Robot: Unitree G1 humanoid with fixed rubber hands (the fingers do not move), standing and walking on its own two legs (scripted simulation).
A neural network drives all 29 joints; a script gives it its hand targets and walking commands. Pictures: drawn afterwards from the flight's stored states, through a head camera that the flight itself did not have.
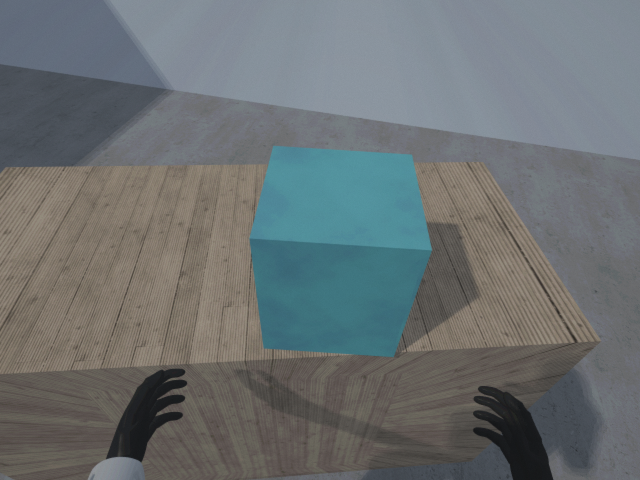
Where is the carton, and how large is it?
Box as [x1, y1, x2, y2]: [249, 146, 431, 356]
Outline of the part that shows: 273,146 249,238 264,348 393,356 431,251 411,155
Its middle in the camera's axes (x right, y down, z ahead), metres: +0.02 +0.02 +0.60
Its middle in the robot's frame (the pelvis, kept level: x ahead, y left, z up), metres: +0.43 +0.02 +0.03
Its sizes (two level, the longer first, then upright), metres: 0.210 0.200 0.250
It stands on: a pedestal, 0.69 m high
